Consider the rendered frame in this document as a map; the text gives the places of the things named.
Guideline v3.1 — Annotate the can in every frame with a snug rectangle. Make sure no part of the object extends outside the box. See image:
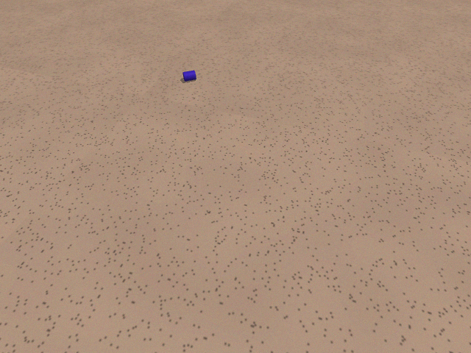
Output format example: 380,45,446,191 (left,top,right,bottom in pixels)
183,71,196,82

